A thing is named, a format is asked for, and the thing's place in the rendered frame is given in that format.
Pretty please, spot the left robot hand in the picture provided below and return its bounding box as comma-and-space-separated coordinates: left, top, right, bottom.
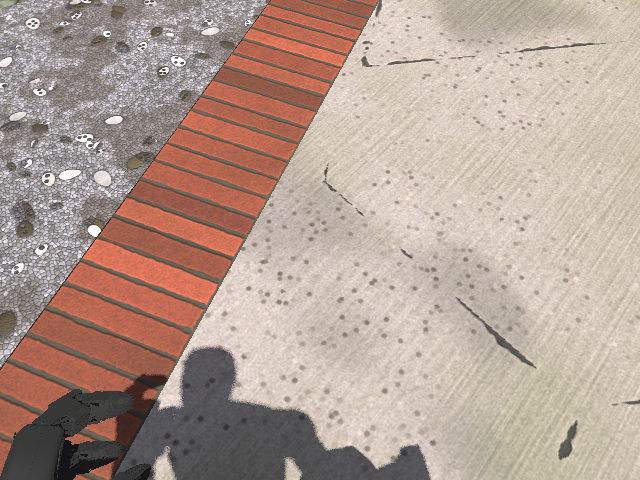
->
0, 389, 151, 480

